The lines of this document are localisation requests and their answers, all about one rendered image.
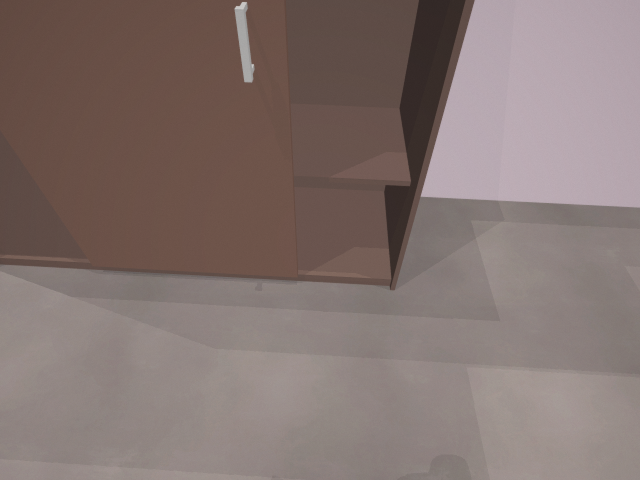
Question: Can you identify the handle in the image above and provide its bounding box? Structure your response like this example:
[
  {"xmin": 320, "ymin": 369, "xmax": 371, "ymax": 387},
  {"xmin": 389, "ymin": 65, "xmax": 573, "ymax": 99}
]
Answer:
[{"xmin": 235, "ymin": 2, "xmax": 255, "ymax": 82}]

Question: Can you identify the wardrobe door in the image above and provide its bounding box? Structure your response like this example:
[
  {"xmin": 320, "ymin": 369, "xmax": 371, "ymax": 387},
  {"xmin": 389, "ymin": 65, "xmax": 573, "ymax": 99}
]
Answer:
[
  {"xmin": 0, "ymin": 0, "xmax": 298, "ymax": 278},
  {"xmin": 0, "ymin": 131, "xmax": 87, "ymax": 258}
]

